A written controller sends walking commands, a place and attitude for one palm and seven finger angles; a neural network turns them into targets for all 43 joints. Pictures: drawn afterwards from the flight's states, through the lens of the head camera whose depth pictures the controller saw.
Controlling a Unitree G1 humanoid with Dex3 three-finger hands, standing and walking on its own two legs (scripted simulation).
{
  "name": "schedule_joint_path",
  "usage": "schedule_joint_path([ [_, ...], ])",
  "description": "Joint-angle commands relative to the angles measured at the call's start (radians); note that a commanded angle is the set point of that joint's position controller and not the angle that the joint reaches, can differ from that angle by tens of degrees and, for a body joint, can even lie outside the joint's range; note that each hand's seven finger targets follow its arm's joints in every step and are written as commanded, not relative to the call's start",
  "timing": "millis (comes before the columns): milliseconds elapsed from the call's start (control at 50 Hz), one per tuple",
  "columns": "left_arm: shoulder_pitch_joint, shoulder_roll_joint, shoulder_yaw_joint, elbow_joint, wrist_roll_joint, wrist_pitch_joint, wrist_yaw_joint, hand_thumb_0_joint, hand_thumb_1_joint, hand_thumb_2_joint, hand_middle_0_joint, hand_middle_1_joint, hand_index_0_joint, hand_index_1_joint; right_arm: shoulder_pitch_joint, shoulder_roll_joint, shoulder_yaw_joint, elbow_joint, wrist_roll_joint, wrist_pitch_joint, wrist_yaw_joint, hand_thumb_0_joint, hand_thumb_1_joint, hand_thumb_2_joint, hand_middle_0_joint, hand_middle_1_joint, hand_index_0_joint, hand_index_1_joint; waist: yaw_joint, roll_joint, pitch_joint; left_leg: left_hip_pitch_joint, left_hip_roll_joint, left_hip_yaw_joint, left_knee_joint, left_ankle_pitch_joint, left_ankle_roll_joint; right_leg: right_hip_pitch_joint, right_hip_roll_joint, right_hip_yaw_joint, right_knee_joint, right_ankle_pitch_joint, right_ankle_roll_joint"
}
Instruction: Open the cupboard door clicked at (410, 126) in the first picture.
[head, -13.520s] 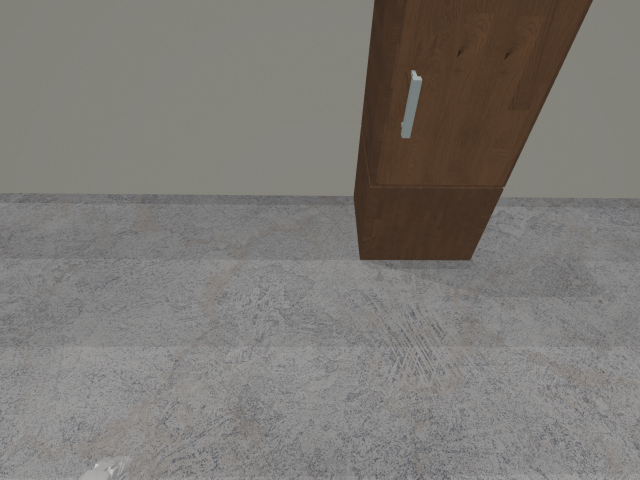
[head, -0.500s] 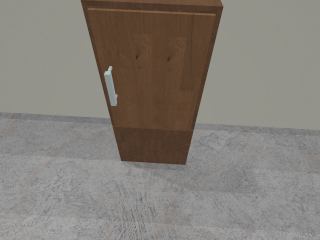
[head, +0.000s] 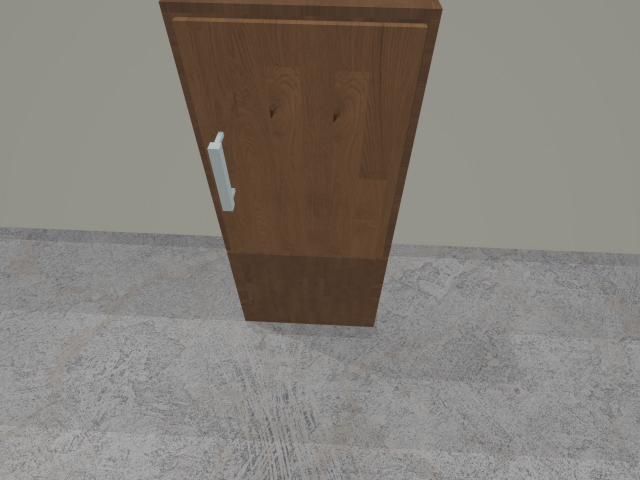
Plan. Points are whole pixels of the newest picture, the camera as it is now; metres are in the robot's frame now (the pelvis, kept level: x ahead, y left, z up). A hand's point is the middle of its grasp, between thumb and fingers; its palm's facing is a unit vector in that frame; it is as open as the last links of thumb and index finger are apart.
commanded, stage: look again from close up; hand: left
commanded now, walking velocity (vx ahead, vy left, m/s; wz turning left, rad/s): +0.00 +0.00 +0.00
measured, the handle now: (224, 172) +0.71 +0.25 -0.05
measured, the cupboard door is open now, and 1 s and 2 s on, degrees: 0 0 0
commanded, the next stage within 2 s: shuffle to correct the standing spot in 0.02 s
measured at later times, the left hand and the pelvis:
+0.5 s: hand out of the picture -0.01 +0.18 -0.19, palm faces +0.11 -0.98 -0.14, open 7.4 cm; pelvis +0.05 +0.02 -0.02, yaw +1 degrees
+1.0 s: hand (212, 405) +0.26 +0.19 -0.17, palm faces +0.11 -0.97 -0.22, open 7.2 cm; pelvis +0.18 +0.01 -0.01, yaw +3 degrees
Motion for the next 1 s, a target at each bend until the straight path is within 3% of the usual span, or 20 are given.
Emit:
schedule_joint_path([
  [0, 0.086, 0.082, 0.016, -0.017, 0.003, -0.010, 0.007, 0.000, 0.900, 0.900, -0.200, -0.300, -0.200, -0.300, 0.078, -0.086, -0.013, -0.020, 0.000, -0.009, -0.004, 0.000, -0.900, -0.900, 0.200, 0.300, 0.200, 0.300, 0.004, -0.012, 0.056, -0.027, 0.109, -0.124, -0.097, -0.016, 0.002, -0.046, -0.077, 0.091, -0.088, 0.036, -0.026],
  [100, 0.085, 0.084, 0.017, -0.017, 0.003, -0.009, 0.007, 0.000, 0.900, 0.900, -0.200, -0.300, -0.200, -0.300, 0.082, -0.087, -0.013, -0.018, -0.001, -0.009, -0.005, 0.000, -0.900, -0.900, 0.200, 0.300, 0.200, 0.300, 0.003, -0.007, 0.069, -0.034, 0.109, -0.124, -0.099, -0.034, 0.001, -0.059, -0.077, 0.095, -0.091, 0.020, -0.028],
  [200, 0.110, 0.102, 0.041, -0.030, 0.014, 0.002, -0.004, 0.000, 0.900, 0.900, -0.200, -0.300, -0.200, -0.300, 0.104, -0.093, -0.025, -0.031, -0.013, 0.007, 0.005, 0.000, -0.900, -0.900, 0.200, 0.300, 0.200, 0.300, 0.015, -0.029, 0.099, -0.115, 0.083, -0.113, -0.053, -0.322, 0.014, -0.102, -0.083, 0.139, -0.095, -0.338, -0.054],
  [320, 0.160, 0.154, 0.080, -0.047, 0.009, -0.006, -0.002, 0.000, 0.900, 0.900, -0.200, -0.300, -0.200, -0.300, 0.074, -0.059, -0.029, -0.086, -0.018, 0.002, 0.015, 0.000, -0.900, -0.900, 0.200, 0.300, 0.200, 0.300, 0.032, -0.175, 0.145, -0.296, 0.041, -0.030, 0.345, -0.210, -0.004, -0.066, -0.290, 0.408, -0.265, -0.499, -0.187],
  [360, 0.142, 0.152, 0.087, -0.059, 0.014, -0.016, -0.002, 0.000, 0.900, 0.900, -0.200, -0.300, -0.200, -0.300, 0.080, -0.058, -0.029, -0.098, -0.013, -0.011, 0.018, 0.000, -0.900, -0.900, 0.200, 0.300, 0.200, 0.300, 0.020, -0.119, 0.124, -0.295, 0.063, -0.049, 0.339, -0.237, -0.001, -0.046, -0.301, 0.372, -0.223, -0.390, -0.201],
  [400, 0.088, 0.145, 0.086, -0.069, 0.016, -0.015, -0.008, 0.000, 0.900, 0.900, -0.200, -0.300, -0.200, -0.300, 0.150, -0.046, -0.025, -0.083, -0.008, -0.026, 0.019, 0.000, -0.900, -0.900, 0.200, 0.300, 0.200, 0.300, -0.022, -0.088, 0.100, -0.115, 0.053, -0.038, 0.146, -0.183, 0.000, -0.126, -0.245, 0.242, -0.099, -0.280, -0.164],
  [420, 0.065, 0.119, 0.080, -0.078, 0.014, -0.010, -0.013, 0.000, 0.900, 0.900, -0.200, -0.300, -0.200, -0.300, 0.222, -0.053, -0.024, -0.060, -0.007, -0.035, 0.015, 0.000, -0.900, -0.900, 0.200, 0.300, 0.200, 0.300, -0.046, -0.007, 0.086, 0.007, 0.050, -0.065, 0.033, -0.146, 0.005, -0.201, -0.153, 0.142, 0.029, -0.245, -0.125],
  [460, 0.017, 0.048, 0.060, -0.121, 0.012, -0.012, -0.026, 0.000, 0.900, 0.900, -0.200, -0.300, -0.200, -0.300, 0.360, -0.179, -0.052, -0.028, -0.017, -0.042, -0.008, 0.000, -0.900, -0.900, 0.200, 0.300, 0.200, 0.300, -0.081, 0.332, 0.082, 0.183, 0.336, -0.479, -0.200, -0.193, 0.151, -0.483, 0.032, -0.078, 0.485, -0.328, -0.030],
  [480, -0.030, 0.059, 0.061, -0.137, 0.020, -0.014, -0.026, 0.000, 0.900, 0.900, -0.200, -0.300, -0.200, -0.300, 0.349, -0.171, -0.047, -0.032, -0.018, -0.037, -0.010, 0.000, -0.900, -0.900, 0.200, 0.300, 0.200, 0.300, -0.083, 0.224, 0.114, 0.144, 0.370, -0.500, -0.216, -0.171, 0.199, -0.513, -0.011, -0.015, 0.619, -0.329, -0.046],
  [560, -0.019, 0.045, 0.060, -0.110, 0.019, -0.018, -0.041, 0.000, 0.900, 0.900, -0.200, -0.300, -0.200, -0.300, 0.218, -0.103, -0.021, -0.067, -0.012, -0.066, -0.011, 0.000, -0.900, -0.900, 0.200, 0.300, 0.200, 0.300, -0.009, 0.024, 0.122, 0.050, 0.295, -0.324, -0.217, 0.108, 0.191, -0.489, -0.087, 0.016, 0.694, -0.128, -0.020],
  [620, -0.027, 0.030, 0.055, -0.120, 0.012, -0.009, -0.042, 0.000, 0.900, 0.900, -0.200, -0.300, -0.200, -0.300, 0.224, -0.112, -0.022, -0.053, -0.010, -0.074, -0.015, 0.000, -0.900, -0.900, 0.200, 0.300, 0.200, 0.300, 0.000, 0.070, 0.060, 0.123, 0.247, -0.194, -0.180, 0.346, 0.183, -0.445, -0.079, -0.019, 0.579, -0.094, -0.003],
  [740, -0.151, 0.043, 0.053, -0.172, 0.011, -0.015, -0.043, 0.000, 0.900, 0.900, -0.200, -0.300, -0.200, -0.300, 0.246, -0.116, -0.030, -0.016, -0.019, -0.057, -0.011, 0.000, -0.900, -0.900, 0.200, 0.300, 0.200, 0.300, -0.027, 0.121, 0.058, 0.148, 0.227, -0.128, -0.106, 0.421, 0.161, -0.311, -0.034, -0.088, 0.255, -0.084, -0.023],
  [800, 0.018, 0.090, 0.071, -0.122, 0.017, -0.030, -0.038, 0.000, 0.900, 0.900, -0.200, -0.300, -0.200, -0.300, 0.222, -0.121, -0.034, -0.016, -0.006, -0.051, -0.005, 0.000, -0.900, -0.900, 0.200, 0.300, 0.200, 0.300, 0.064, 0.013, -0.019, 0.009, 0.164, -0.067, 0.118, 0.383, 0.097, 0.049, -0.004, -0.098, 0.071, 0.083, -0.036],
  [820, 0.139, 0.156, 0.089, -0.088, 0.021, -0.041, -0.028, 0.000, 0.900, 0.900, -0.200, -0.300, -0.200, -0.300, 0.208, -0.099, -0.034, -0.029, 0.004, -0.054, 0.003, 0.000, -0.900, -0.900, 0.200, 0.300, 0.200, 0.300, 0.114, -0.100, -0.082, -0.163, 0.107, -0.027, 0.314, 0.200, 0.056, 0.270, -0.148, 0.063, 0.052, 0.096, -0.085],
  [840, 0.229, 0.252, 0.112, -0.071, 0.018, -0.045, -0.018, 0.000, 0.900, 0.900, -0.200, -0.300, -0.200, -0.300, 0.238, -0.057, -0.030, -0.063, 0.006, -0.054, 0.010, 0.000, -0.900, -0.900, 0.200, 0.300, 0.200, 0.300, 0.119, -0.333, -0.173, -0.363, -0.021, 0.027, 0.601, -0.317, 0.002, 0.429, -0.432, 0.443, -0.074, 0.172, -0.202],
  [860, 0.215, 0.254, 0.111, -0.075, 0.000, -0.037, -0.009, 0.000, 0.900, 0.900, -0.200, -0.300, -0.200, -0.300, 0.183, -0.105, -0.039, -0.082, -0.003, -0.036, 0.005, 0.000, -0.900, -0.900, 0.200, 0.300, 0.200, 0.300, 0.112, -0.199, -0.132, -0.397, 0.020, -0.069, 0.780, -0.394, -0.001, 0.336, -0.483, 0.483, -0.141, 0.199, -0.261],
  [880, 0.129, 0.235, 0.109, -0.097, 0.000, -0.027, 0.000, 0.000, 0.900, 0.900, -0.200, -0.300, -0.200, -0.300, 0.153, -0.084, -0.044, -0.088, -0.005, -0.029, 0.003, 0.000, -0.900, -0.900, 0.200, 0.300, 0.200, 0.300, 0.084, -0.101, -0.025, -0.412, 0.056, -0.095, 0.815, -0.353, -0.008, 0.191, -0.462, 0.408, -0.150, 0.163, -0.270],
  [900, 0.043, 0.195, 0.098, -0.120, 0.004, -0.026, 0.005, 0.000, 0.900, 0.900, -0.200, -0.300, -0.200, -0.300, 0.103, -0.069, -0.039, -0.088, -0.005, -0.016, 0.004, 0.000, -0.900, -0.900, 0.200, 0.300, 0.200, 0.300, 0.067, -0.127, 0.043, -0.376, 0.081, -0.107, 0.808, -0.301, -0.016, 0.031, -0.417, 0.347, -0.161, 0.213, -0.236],
  [940, -0.070, 0.136, 0.076, -0.151, 0.008, -0.017, 0.012, 0.000, 0.900, 0.900, -0.200, -0.300, -0.200, -0.300, 0.114, -0.044, -0.035, -0.079, -0.003, 0.019, 0.005, 0.000, -0.900, -0.900, 0.200, 0.300, 0.200, 0.300, 0.006, -0.120, 0.070, -0.271, 0.106, -0.113, 0.715, -0.250, -0.041, -0.136, -0.344, 0.139, -0.145, 0.380, -0.196],
  [980, -0.087, 0.159, 0.078, -0.157, 0.015, -0.009, 0.016, 0.000, 0.900, 0.900, -0.200, -0.300, -0.200, -0.300, 0.115, -0.016, -0.035, -0.081, 0.002, 0.037, 0.006, 0.000, -0.900, -0.900, 0.200, 0.300, 0.200, 0.300, -0.011, -0.108, 0.030, -0.212, 0.080, -0.076, 0.591, -0.232, -0.060, -0.142, -0.298, 0.037, -0.091, 0.541, -0.178],
])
